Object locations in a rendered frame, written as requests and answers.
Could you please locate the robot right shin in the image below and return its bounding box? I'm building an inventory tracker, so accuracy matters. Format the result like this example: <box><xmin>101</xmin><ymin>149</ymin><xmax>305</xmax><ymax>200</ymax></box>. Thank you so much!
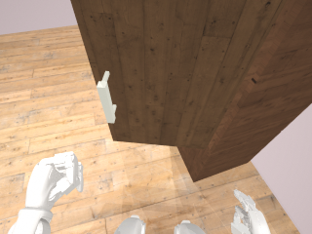
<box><xmin>181</xmin><ymin>219</ymin><xmax>191</xmax><ymax>223</ymax></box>

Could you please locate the right robot hand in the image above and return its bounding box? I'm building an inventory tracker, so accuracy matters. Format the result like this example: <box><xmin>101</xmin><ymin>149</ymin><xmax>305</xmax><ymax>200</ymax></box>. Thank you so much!
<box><xmin>231</xmin><ymin>189</ymin><xmax>271</xmax><ymax>234</ymax></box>

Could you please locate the cupboard door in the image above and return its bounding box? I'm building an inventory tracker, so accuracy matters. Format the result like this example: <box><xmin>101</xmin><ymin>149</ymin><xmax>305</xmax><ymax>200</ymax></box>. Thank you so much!
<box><xmin>70</xmin><ymin>0</ymin><xmax>287</xmax><ymax>149</ymax></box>

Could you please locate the left robot forearm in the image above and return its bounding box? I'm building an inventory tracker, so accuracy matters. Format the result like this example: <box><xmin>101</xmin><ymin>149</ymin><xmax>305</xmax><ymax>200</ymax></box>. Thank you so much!
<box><xmin>8</xmin><ymin>207</ymin><xmax>53</xmax><ymax>234</ymax></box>

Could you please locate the handle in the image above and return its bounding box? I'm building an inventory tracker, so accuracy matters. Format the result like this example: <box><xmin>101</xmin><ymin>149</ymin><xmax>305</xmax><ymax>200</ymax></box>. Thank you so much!
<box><xmin>97</xmin><ymin>71</ymin><xmax>117</xmax><ymax>124</ymax></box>

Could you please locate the right robot thigh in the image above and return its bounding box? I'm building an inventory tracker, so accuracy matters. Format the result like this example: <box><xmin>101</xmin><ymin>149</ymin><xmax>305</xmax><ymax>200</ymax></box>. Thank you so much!
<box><xmin>174</xmin><ymin>222</ymin><xmax>206</xmax><ymax>234</ymax></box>

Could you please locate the left robot hand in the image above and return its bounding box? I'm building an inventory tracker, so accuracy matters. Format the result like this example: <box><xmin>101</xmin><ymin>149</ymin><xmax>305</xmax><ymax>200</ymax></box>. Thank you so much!
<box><xmin>25</xmin><ymin>151</ymin><xmax>84</xmax><ymax>211</ymax></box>

